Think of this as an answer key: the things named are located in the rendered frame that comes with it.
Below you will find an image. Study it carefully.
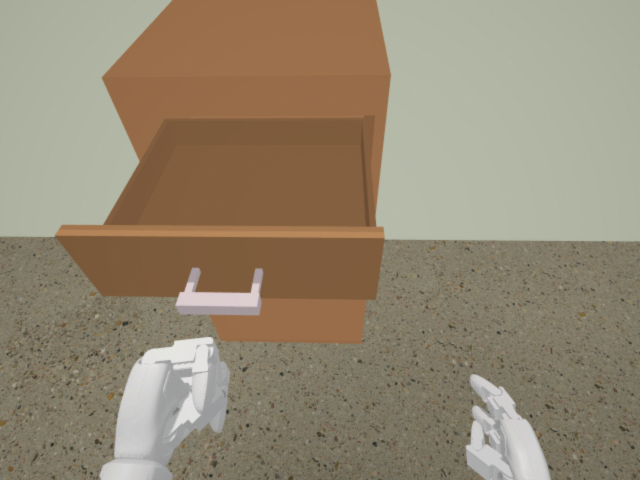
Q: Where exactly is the left robot forearm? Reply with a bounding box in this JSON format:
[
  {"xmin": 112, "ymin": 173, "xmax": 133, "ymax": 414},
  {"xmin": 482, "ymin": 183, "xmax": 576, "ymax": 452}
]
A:
[{"xmin": 99, "ymin": 458, "xmax": 173, "ymax": 480}]

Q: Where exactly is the robot right hand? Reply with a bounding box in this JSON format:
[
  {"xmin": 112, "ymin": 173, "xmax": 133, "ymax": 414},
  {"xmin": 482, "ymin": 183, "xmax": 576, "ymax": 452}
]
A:
[{"xmin": 466, "ymin": 374, "xmax": 551, "ymax": 480}]

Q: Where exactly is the cabinet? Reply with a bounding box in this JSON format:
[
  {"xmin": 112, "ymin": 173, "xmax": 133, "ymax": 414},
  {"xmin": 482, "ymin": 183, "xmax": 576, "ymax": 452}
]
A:
[{"xmin": 102, "ymin": 0, "xmax": 391, "ymax": 344}]

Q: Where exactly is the drawer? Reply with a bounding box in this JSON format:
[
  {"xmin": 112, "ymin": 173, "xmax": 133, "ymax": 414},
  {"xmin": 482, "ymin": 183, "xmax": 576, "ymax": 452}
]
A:
[{"xmin": 55, "ymin": 118, "xmax": 385, "ymax": 300}]

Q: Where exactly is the robot left hand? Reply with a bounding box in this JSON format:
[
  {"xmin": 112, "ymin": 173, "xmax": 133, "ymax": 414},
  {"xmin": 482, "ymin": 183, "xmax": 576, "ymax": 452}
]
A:
[{"xmin": 114, "ymin": 337, "xmax": 231, "ymax": 466}]

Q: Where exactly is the handle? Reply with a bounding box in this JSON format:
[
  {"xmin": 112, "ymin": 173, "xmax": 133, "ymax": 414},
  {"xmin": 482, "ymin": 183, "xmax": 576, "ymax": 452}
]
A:
[{"xmin": 175, "ymin": 268, "xmax": 263, "ymax": 315}]

